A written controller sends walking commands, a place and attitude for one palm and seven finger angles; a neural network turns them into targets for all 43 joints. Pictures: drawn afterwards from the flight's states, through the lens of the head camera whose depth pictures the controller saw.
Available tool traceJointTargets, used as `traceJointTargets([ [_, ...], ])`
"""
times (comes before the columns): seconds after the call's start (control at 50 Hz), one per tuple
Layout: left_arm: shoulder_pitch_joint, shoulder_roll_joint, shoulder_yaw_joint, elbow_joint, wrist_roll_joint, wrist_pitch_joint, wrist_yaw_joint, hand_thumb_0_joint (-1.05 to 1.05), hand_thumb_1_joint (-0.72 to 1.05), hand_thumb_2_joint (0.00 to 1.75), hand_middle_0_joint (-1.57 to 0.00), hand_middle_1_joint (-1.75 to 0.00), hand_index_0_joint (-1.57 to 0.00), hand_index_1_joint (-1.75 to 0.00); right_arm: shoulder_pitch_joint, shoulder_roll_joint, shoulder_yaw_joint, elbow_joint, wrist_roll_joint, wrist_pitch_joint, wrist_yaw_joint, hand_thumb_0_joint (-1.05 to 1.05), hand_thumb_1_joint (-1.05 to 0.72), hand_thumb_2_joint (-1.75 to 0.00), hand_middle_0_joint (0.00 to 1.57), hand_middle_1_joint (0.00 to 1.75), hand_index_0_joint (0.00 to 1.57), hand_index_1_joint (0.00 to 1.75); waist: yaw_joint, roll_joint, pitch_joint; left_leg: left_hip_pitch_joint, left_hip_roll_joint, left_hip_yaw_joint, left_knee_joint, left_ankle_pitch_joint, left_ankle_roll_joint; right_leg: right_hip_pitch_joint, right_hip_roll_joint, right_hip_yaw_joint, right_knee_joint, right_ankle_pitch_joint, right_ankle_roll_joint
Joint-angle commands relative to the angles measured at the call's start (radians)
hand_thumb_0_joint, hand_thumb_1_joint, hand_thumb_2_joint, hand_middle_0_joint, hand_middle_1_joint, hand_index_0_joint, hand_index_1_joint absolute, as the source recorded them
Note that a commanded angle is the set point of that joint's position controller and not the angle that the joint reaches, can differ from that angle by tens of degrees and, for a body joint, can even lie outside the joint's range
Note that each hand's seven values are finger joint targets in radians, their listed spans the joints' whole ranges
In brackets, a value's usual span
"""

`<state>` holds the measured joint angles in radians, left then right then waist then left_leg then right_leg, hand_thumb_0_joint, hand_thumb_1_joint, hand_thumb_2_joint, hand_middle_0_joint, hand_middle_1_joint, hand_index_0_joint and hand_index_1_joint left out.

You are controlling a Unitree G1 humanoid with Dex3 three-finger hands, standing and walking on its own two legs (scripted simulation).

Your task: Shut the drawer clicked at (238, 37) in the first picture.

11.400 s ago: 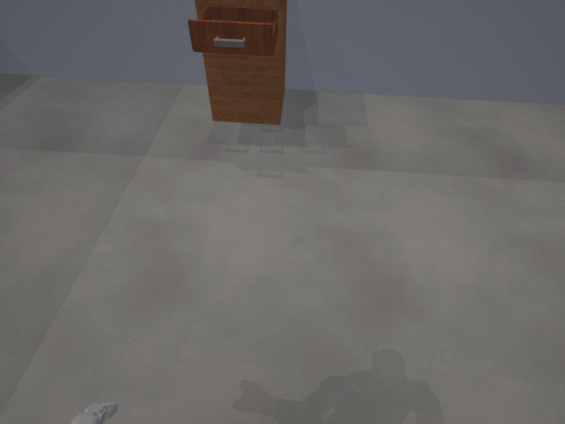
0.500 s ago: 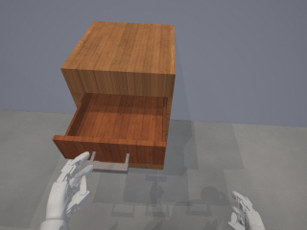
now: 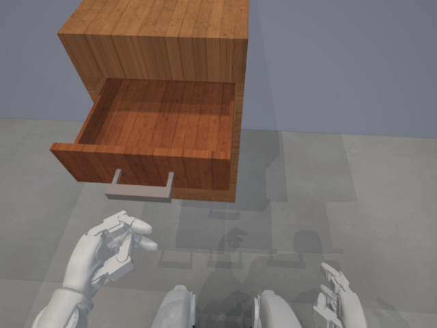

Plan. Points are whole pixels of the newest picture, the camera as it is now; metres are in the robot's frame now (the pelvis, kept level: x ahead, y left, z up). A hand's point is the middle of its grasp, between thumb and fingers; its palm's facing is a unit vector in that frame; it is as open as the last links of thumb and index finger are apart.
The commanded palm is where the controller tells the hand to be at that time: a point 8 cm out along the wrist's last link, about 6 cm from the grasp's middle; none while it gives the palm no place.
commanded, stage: raise the hand and make a fist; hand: left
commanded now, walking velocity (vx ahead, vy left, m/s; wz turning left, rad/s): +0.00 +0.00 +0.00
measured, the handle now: (142, 184) +0.42 +0.19 -0.04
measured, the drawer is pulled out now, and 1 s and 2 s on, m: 0.24 0.24 0.24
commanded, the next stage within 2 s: bring the fist close to the handle in 1.14 s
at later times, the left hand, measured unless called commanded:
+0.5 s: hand (114, 261) +0.22 +0.17 +0.06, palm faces -0.03 -1.00 +0.00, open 3.1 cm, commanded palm +0.20 +0.22 +0.05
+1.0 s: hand (128, 260) +0.23 +0.15 +0.05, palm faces -0.08 -1.00 -0.01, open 3.3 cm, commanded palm +0.20 +0.21 +0.06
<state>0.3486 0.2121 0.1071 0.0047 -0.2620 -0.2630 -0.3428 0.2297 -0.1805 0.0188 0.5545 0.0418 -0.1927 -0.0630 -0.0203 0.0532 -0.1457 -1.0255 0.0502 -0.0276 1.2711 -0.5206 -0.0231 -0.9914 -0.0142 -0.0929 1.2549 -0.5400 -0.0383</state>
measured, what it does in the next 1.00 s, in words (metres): stands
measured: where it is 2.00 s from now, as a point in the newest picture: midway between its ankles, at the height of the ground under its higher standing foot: outside the picture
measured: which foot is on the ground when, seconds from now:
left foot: down 0.00-1.00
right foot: down 0.00-1.00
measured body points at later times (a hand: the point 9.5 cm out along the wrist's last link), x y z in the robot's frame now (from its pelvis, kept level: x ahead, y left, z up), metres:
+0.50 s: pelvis +0.02 +0.03 +0.00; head +0.08 +0.04 +0.45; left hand +0.22 +0.22 +0.06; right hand +0.24 -0.19 -0.05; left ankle +0.05 +0.13 -0.62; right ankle +0.04 -0.10 -0.62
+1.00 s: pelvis +0.03 +0.03 +0.00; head +0.10 +0.04 +0.45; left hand +0.22 +0.21 +0.05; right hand +0.21 -0.21 -0.07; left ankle +0.05 +0.13 -0.62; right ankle +0.04 -0.10 -0.62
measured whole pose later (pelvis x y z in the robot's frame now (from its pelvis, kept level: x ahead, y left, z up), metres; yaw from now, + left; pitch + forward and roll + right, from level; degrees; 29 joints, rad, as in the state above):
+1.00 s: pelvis +0.03 +0.03 +0.00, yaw +0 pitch +18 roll -3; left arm 0.57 0.17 -0.06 -0.22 -0.12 -0.36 -0.10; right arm 0.25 -0.22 0.00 0.41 0.01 -0.07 -0.02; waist -0.03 0.03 -0.18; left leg -1.03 0.03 -0.01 1.29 -0.58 0.02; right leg -0.98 -0.03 -0.07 1.24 -0.57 0.01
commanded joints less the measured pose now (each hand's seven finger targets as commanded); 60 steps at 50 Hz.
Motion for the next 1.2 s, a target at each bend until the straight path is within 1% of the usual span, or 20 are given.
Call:
traceJointTargets([
  [0.0, 0.086, 0.117, 0.174, -0.286, -0.036, -0.107, 0.136, 0.00, 0.90, 0.90, -0.98, -1.14, -0.98, -1.14, -0.105, -0.116, -0.083, -0.193, 0.000, -0.070, -0.012, 0.00, -0.90, -0.90, 0.20, 0.30, 0.20, 0.30, 0.066, -0.104, -0.257, 0.080, -0.049, 0.010, -0.170, 0.173, 0.051, 0.302, -0.006, 0.144, -0.305, 0.050, 0.031],
  [0.06, 0.117, 0.075, 0.090, -0.296, 0.015, -0.217, 0.167, 0.00, 0.90, 0.90, -1.04, -1.21, -1.04, -1.21, -0.083, -0.116, -0.091, -0.163, -0.016, -0.082, 0.007, 0.00, -0.90, -0.90, 0.20, 0.30, 0.20, 0.30, 0.037, -0.056, -0.233, 0.123, -0.045, 0.009, -0.187, 0.207, 0.050, 0.226, 0.007, 0.088, -0.253, 0.131, 0.023],
  [0.14, 0.159, 0.017, -0.030, -0.223, 0.041, -0.273, 0.118, 0.00, 0.90, 0.90, -1.12, -1.30, -1.12, -1.30, -0.079, -0.145, -0.096, -0.155, -0.015, -0.092, 0.017, 0.00, -0.90, -0.90, 0.20, 0.30, 0.20, 0.30, -0.014, -0.055, -0.170, 0.121, -0.046, 0.001, -0.180, 0.152, 0.053, 0.144, 0.006, 0.081, -0.259, 0.080, 0.022],
  [0.18, 0.162, 0.017, -0.052, -0.232, 0.039, -0.268, 0.094, 0.00, 0.90, 0.90, -1.16, -1.34, -1.16, -1.34, -0.082, -0.158, -0.097, -0.168, -0.012, -0.093, 0.013, 0.00, -0.90, -0.90, 0.20, 0.30, 0.20, 0.30, -0.019, -0.058, -0.163, 0.127, -0.046, -0.006, -0.185, 0.130, 0.057, 0.128, 0.007, 0.076, -0.263, 0.050, 0.019],
  [0.22, 0.171, 0.053, -0.022, -0.282, 0.036, -0.265, 0.092, 0.00, 0.90, 0.90, -1.20, -1.38, -1.20, -1.38, -0.076, -0.163, -0.101, -0.180, -0.011, -0.092, 0.009, 0.00, -0.90, -0.90, 0.20, 0.30, 0.20, 0.30, 0.000, -0.033, -0.218, 0.157, -0.045, -0.007, -0.193, 0.140, 0.056, 0.144, 0.007, 0.067, -0.248, 0.062, 0.015],
  [0.28, 0.172, 0.079, 0.009, -0.372, 0.043, -0.266, 0.142, 0.00, 0.90, 0.90, -1.26, -1.45, -1.26, -1.45, -0.076, -0.158, -0.100, -0.197, -0.021, -0.077, 0.010, 0.00, -0.90, -0.90, 0.20, 0.30, 0.20, 0.30, 0.025, 0.004, -0.277, 0.206, -0.043, -0.015, -0.203, 0.200, 0.054, 0.147, 0.016, 0.032, -0.199, 0.132, 0.009],
  [0.32, 0.186, 0.039, -0.022, -0.402, 0.050, -0.270, 0.177, 0.00, 0.90, 0.90, -1.30, -1.49, -1.30, -1.49, -0.074, -0.148, -0.095, -0.214, -0.026, -0.063, 0.017, 0.00, -0.90, -0.90, 0.20, 0.30, 0.20, 0.30, 0.026, 0.026, -0.273, 0.228, -0.041, -0.021, -0.211, 0.226, 0.049, 0.131, 0.017, 0.015, -0.182, 0.152, 0.007],
  [0.36, 0.178, -0.001, -0.066, -0.403, 0.066, -0.266, 0.204, 0.00, 0.90, 0.90, -1.34, -1.53, -1.34, -1.53, -0.074, -0.149, -0.089, -0.231, -0.028, -0.048, 0.026, 0.00, -0.90, -0.90, 0.20, 0.30, 0.20, 0.30, 0.014, 0.020, -0.234, 0.226, -0.039, -0.029, -0.215, 0.208, 0.045, 0.099, 0.021, 0.004, -0.179, 0.136, 0.008],
  [0.38, 0.176, 0.012, -0.063, -0.385, 0.080, -0.255, 0.214, 0.00, 0.90, 0.90, -1.36, -1.56, -1.36, -1.56, -0.072, -0.153, -0.090, -0.231, -0.029, -0.036, 0.026, 0.00, -0.90, -0.90, 0.20, 0.30, 0.20, 0.30, 0.006, -0.005, -0.222, 0.213, -0.035, -0.033, -0.212, 0.195, 0.047, 0.091, 0.024, 0.003, -0.178, 0.127, 0.009],
  [0.44, 0.174, -0.027, -0.137, -0.353, 0.108, -0.216, 0.204, 0.00, 0.90, 0.90, -1.40, -1.60, -1.40, -1.60, -0.066, -0.160, -0.079, -0.258, -0.027, -0.011, 0.034, 0.00, -0.90, -0.90, 0.20, 0.30, 0.20, 0.30, -0.014, -0.020, -0.186, 0.190, -0.037, -0.041, -0.215, 0.132, 0.046, 0.072, 0.023, 0.003, -0.188, 0.094, 0.011],
  [0.5, 0.163, -0.020, -0.167, -0.361, 0.129, -0.171, 0.184, 0.00, 0.90, 0.90, -1.40, -1.60, -1.40, -1.60, -0.062, -0.166, -0.071, -0.286, -0.025, 0.013, 0.033, 0.00, -0.90, -0.90, 0.20, 0.30, 0.20, 0.30, -0.017, -0.027, -0.186, 0.185, -0.039, -0.045, -0.221, 0.114, 0.047, 0.083, 0.021, 0.006, -0.192, 0.086, 0.010],
  [0.58, 0.151, 0.022, -0.122, -0.433, 0.123, -0.152, 0.202, 0.00, 0.90, 0.90, -1.40, -1.60, -1.40, -1.60, -0.058, -0.159, -0.066, -0.305, -0.029, 0.033, 0.029, 0.00, -0.90, -0.90, 0.20, 0.30, 0.20, 0.30, 0.006, -0.004, -0.241, 0.219, -0.037, -0.050, -0.219, 0.175, 0.044, 0.105, 0.023, 0.005, -0.176, 0.127, 0.005],
  [0.64, 0.181, 0.009, -0.106, -0.465, 0.113, -0.169, 0.234, 0.00, 0.90, 0.90, -1.40, -1.60, -1.40, -1.60, -0.054, -0.145, -0.065, -0.313, -0.030, 0.043, 0.033, 0.00, -0.90, -0.90, 0.20, 0.30, 0.20, 0.30, 0.017, 0.002, -0.262, 0.242, -0.035, -0.046, -0.215, 0.230, 0.037, 0.114, 0.025, -0.001, -0.169, 0.161, 0.006],
  [0.76, 0.216, -0.036, -0.176, -0.432, 0.134, -0.180, 0.249, 0.00, 0.90, 0.90, -1.40, -1.60, -1.40, -1.60, -0.052, -0.151, -0.065, -0.313, -0.032, 0.051, 0.045, 0.00, -0.90, -0.90, 0.20, 0.30, 0.20, 0.30, -0.006, -0.008, -0.227, 0.207, -0.034, -0.045, -0.208, 0.188, 0.037, 0.091, 0.024, -0.004, -0.173, 0.131, 0.008],
  [0.82, 0.234, -0.022, -0.173, -0.420, 0.140, -0.164, 0.235, 0.00, 0.90, 0.90, -1.40, -1.60, -1.40, -1.60, -0.049, -0.158, -0.069, -0.320, -0.029, 0.059, 0.042, 0.00, -0.90, -0.90, 0.20, 0.30, 0.20, 0.30, -0.007, -0.036, -0.228, 0.188, -0.038, -0.042, -0.209, 0.180, 0.040, 0.112, 0.023, 0.002, -0.179, 0.135, 0.008],
  [0.88, 0.257, 0.023, -0.120, -0.433, 0.136, -0.163, 0.243, 0.00, 0.90, 0.90, -1.40, -1.60, -1.40, -1.60, -0.057, -0.155, -0.075, -0.322, -0.025, 0.067, 0.035, 0.00, -0.90, -0.90, 0.20, 0.30, 0.20, 0.30, 0.008, -0.043, -0.237, 0.180, -0.039, -0.032, -0.210, 0.179, 0.042, 0.132, 0.025, 0.010, -0.186, 0.135, 0.007],
  [0.98, 0.230, 0.036, -0.073, -0.460, 0.117, -0.211, 0.273, 0.00, 0.90, 0.90, -1.40, -1.60, -1.40, -1.60, -0.051, -0.144, -0.074, -0.307, -0.029, 0.064, 0.029, 0.00, -0.90, -0.90, 0.20, 0.30, 0.20, 0.30, 0.010, -0.030, -0.240, 0.178, -0.041, -0.020, -0.195, 0.197, 0.042, 0.136, 0.028, 0.017, -0.185, 0.154, 0.007],
  [1.08, 0.270, -0.023, -0.145, -0.431, 0.112, -0.232, 0.249, 0.00, 0.90, 0.90, -1.40, -1.60, -1.40, -1.60, -0.049, -0.147, -0.074, -0.300, -0.028, 0.052, 0.037, 0.00, -0.90, -0.90, 0.20, 0.30, 0.20, 0.30, -0.008, -0.009, -0.242, 0.184, -0.040, -0.018, -0.184, 0.213, 0.044, 0.127, 0.025, 0.018, -0.187, 0.172, 0.009],
  [1.14, 0.255, 0.013, -0.118, -0.384, 0.113, -0.206, 0.223, 0.00, 0.90, 0.90, -1.40, -1.60, -1.40, -1.60, -0.048, -0.156, -0.077, -0.300, -0.022, 0.059, 0.032, 0.00, -0.90, -0.90, 0.20, 0.30, 0.20, 0.30, -0.020, -0.065, -0.207, 0.140, -0.044, -0.012, -0.177, 0.155, 0.047, 0.140, 0.024, 0.034, -0.214, 0.138, 0.014],
  [1.18, 0.213, 0.042, -0.094, -0.374, 0.121, -0.193, 0.218, 0.00, 0.90, 0.90, -1.40, -1.60, -1.40, -1.60, -0.051, -0.159, -0.073, -0.299, -0.023, 0.064, 0.026, 0.00, -0.90, -0.90, 0.20, 0.30, 0.20, 0.30, -0.022, -0.063, -0.190, 0.120, -0.045, -0.011, -0.173, 0.128, 0.049, 0.131, 0.024, 0.044, -0.220, 0.102, 0.014],
])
